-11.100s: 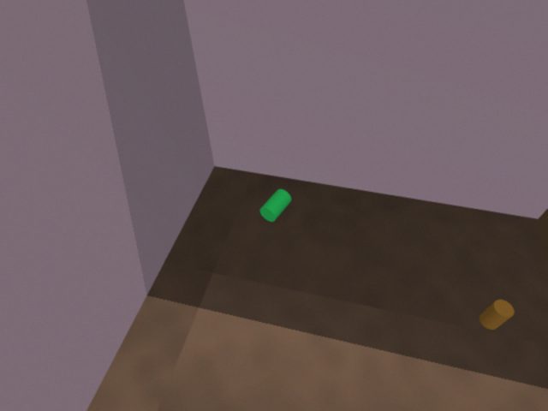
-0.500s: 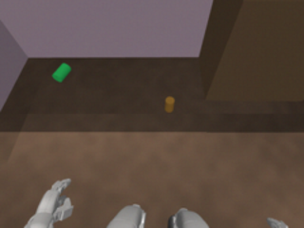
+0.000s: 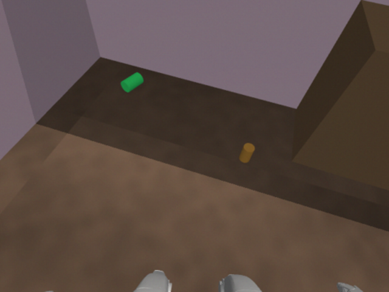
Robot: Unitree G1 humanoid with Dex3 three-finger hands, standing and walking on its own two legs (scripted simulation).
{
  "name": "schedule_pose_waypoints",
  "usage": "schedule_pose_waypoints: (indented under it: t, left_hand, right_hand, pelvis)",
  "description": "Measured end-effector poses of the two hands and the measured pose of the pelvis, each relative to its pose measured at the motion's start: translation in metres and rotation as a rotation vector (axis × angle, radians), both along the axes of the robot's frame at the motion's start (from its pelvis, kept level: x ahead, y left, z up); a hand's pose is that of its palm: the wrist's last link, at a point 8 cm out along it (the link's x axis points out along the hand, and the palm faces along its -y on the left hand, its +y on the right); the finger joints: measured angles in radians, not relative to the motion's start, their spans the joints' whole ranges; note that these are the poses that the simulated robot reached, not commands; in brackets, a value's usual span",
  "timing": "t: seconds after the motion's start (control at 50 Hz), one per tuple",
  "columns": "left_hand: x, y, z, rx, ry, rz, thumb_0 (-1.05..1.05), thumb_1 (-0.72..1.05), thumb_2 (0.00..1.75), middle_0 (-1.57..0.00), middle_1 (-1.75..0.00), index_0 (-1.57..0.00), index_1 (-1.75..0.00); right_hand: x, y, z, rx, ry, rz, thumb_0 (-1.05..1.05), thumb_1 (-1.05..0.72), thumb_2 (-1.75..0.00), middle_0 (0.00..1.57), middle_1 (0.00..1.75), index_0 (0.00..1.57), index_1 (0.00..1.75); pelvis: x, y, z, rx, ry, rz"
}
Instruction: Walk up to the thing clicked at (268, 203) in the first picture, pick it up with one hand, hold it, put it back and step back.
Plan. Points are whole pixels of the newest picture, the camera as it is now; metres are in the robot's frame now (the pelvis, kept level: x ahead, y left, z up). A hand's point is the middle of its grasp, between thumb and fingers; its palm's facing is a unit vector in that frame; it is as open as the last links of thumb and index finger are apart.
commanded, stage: walk up
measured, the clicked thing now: (132, 82) +1.50 +0.44 -0.70
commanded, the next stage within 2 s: stand in 1.72 s
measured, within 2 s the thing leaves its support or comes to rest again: neither
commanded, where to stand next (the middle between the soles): +0.08 -0.03 m, yaw +9 degrees
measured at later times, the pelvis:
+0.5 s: pelvis -0.01 -0.03 +0.01, yaw +11 degrees
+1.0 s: pelvis +0.01 -0.05 +0.00, yaw +13 degrees
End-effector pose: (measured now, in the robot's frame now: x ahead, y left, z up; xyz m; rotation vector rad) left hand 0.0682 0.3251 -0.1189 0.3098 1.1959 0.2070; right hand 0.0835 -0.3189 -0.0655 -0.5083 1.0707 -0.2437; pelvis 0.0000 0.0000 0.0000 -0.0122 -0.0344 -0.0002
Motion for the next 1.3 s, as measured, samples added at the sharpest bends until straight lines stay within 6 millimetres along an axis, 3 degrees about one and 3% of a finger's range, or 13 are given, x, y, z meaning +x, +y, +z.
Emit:
schedule_pose_waypoints:
  t: [0.08,0.16,0.26,0.36,0.46,0.56,0.64,0.76,0.88,1.0,1.18,1.3]
  left_hand:
    - [-0.041,-0.003,0.004,0.041,0.039,0.03,0.01,0.91,0.89,-0.2,-0.3,-0.2,-0.3]
    - [-0.08,-0.018,0.014,0.088,0.039,0.073,0.01,0.91,0.89,-0.2,-0.3,-0.2,-0.3]
    - [-0.127,-0.039,0.041,0.11,0.048,0.149,0.01,0.91,0.89,-0.2,-0.3,-0.21,-0.3]
    - [-0.148,-0.045,0.061,0.124,0.071,0.185,0.01,0.9,0.89,-0.21,-0.3,-0.21,-0.3]
    - [-0.156,-0.036,0.054,0.114,0.096,0.21,0.01,0.9,0.89,-0.21,-0.3,-0.21,-0.3]
    - [-0.15,-0.027,0.027,0.071,0.127,0.237,0.01,0.9,0.89,-0.2,-0.3,-0.21,-0.3]
    - [-0.124,-0.033,0.021,0.026,0.09,0.22,0.01,0.91,0.89,-0.2,-0.3,-0.21,-0.3]
    - [-0.085,-0.037,0.02,0.016,-0.017,0.189,0.01,0.91,0.89,-0.2,-0.3,-0.21,-0.3]
    - [-0.08,-0.048,0.014,0.068,-0.015,0.193,0.01,0.91,0.89,-0.2,-0.3,-0.21,-0.3]
    - [-0.084,-0.055,0.028,0.085,0.007,0.207,0.01,0.9,0.89,-0.21,-0.3,-0.21,-0.3]
    - [-0.074,-0.029,0.025,0.072,0.028,0.216,0.01,0.9,0.89,-0.21,-0.3,-0.21,-0.3]
    - [-0.051,-0.029,0.02,0.039,-0.012,0.206,0.01,0.91,0.89,-0.2,-0.3,-0.21,-0.3]
  right_hand:
    - [0.011,-0.008,-0.005,0.027,-0.033,0.056,0.0,-0.9,-0.9,0.21,0.3,0.21,0.3]
    - [0.016,-0.024,-0.019,0.06,-0.04,0.087,0.0,-0.9,-0.9,0.21,0.3,0.21,0.3]
    - [0.018,-0.028,-0.022,0.116,0.009,0.106,0.01,-0.9,-0.9,0.21,0.3,0.21,0.3]
    - [0.024,-0.028,-0.025,0.153,0.055,0.13,0.01,-0.9,-0.9,0.2,0.3,0.21,0.3]
    - [0.042,-0.009,-0.03,0.164,0.113,0.179,0.01,-0.91,-0.9,0.2,0.3,0.21,0.3]
    - [0.074,0.022,-0.031,0.155,0.056,0.223,0.01,-0.91,-0.9,0.2,0.3,0.21,0.3]
    - [0.086,0.032,-0.019,0.167,-0.019,0.21,0.01,-0.9,-0.9,0.21,0.3,0.21,0.3]
    - [0.092,0.021,-0.009,0.142,-0.055,0.209,0.0,-0.9,-0.9,0.21,0.3,0.21,0.3]
    - [0.1,-0.004,-0.032,0.148,-0.044,0.18,0.0,-0.9,-0.9,0.21,0.3,0.21,0.3]
    - [0.084,-0.011,-0.043,0.159,0.072,0.166,0.0,-0.91,-0.9,0.2,0.3,0.21,0.3]
    - [0.04,-0.005,-0.042,0.116,0.204,0.135,0.0,-0.91,-0.9,0.2,0.3,0.21,0.3]
    - [0.045,0.003,-0.035,0.124,0.18,0.111,0.01,-0.9,-0.9,0.21,0.3,0.21,0.3]
  pelvis:
    - [-0.012,-0.014,-0.003,-0.001,0.018,0.024]
    - [-0.024,-0.032,-0.007,-0.028,0.006,0.059]
    - [-0.02,-0.043,0.011,0.031,-0.005,0.086]
    - [-0.015,-0.04,0.021,0.035,-0.005,0.134]
    - [-0.009,-0.034,0.016,0.022,-0.001,0.181]
    - [-0.003,-0.022,0.004,0.051,-0.016,0.199]
    - [0.003,-0.016,0.01,0.018,-0.03,0.212]
    - [0.01,-0.025,0.011,0.027,-0.034,0.21]
    - [0.012,-0.043,-0.005,0.013,-0.044,0.209]
    - [0.011,-0.045,0.004,0.028,-0.008,0.222]
    - [0.012,-0.029,0.008,0.056,0.018,0.226]
    - [0.02,-0.027,0.012,0.018,-0.002,0.232]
